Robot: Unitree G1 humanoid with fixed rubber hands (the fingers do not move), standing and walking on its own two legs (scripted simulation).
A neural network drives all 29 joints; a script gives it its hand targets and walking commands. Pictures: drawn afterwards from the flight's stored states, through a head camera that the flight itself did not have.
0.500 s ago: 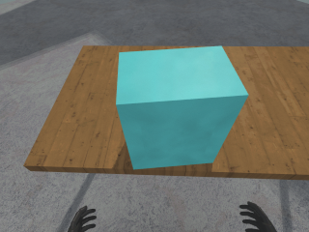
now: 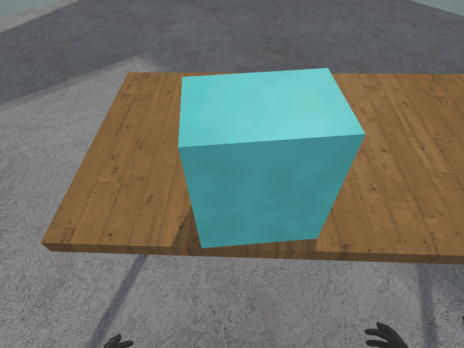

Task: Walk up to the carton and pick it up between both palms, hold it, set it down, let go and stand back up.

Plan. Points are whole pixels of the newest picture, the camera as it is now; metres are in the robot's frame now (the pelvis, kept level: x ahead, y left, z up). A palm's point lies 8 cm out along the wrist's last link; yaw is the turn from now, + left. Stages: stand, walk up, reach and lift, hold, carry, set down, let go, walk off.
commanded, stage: stand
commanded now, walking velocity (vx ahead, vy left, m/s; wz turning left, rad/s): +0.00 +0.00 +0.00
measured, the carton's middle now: (258, 167) +0.41 -0.02 +0.08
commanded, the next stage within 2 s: none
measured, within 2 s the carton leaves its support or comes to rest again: neither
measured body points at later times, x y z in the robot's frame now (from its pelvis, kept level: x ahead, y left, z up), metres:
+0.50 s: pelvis -0.03 +0.00 +0.00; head -0.03 +0.01 +0.45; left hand +0.05 +0.26 -0.13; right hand +0.07 -0.26 -0.11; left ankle +0.00 +0.14 -0.74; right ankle +0.00 -0.13 -0.74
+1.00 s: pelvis -0.03 +0.00 +0.00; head -0.04 +0.01 +0.45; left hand +0.04 +0.26 -0.14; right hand +0.06 -0.26 -0.11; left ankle +0.00 +0.14 -0.74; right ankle +0.00 -0.13 -0.74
